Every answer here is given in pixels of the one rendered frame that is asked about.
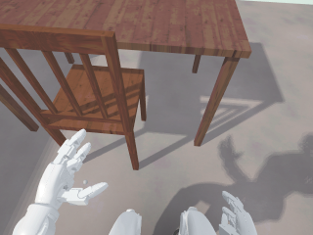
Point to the robot left hand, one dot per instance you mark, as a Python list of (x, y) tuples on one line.
[(60, 173)]

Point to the robot right hand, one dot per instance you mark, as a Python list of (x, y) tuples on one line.
[(240, 221)]

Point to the right robot thigh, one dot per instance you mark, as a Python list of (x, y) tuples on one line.
[(195, 223)]

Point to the robot left forearm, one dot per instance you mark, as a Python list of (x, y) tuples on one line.
[(39, 219)]

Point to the robot thigh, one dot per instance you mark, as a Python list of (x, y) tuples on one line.
[(128, 223), (195, 223)]

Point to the table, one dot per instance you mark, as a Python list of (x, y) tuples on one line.
[(194, 27)]

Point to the left robot thigh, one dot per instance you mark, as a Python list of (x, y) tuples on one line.
[(128, 223)]

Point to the chair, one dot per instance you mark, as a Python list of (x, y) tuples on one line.
[(95, 98)]

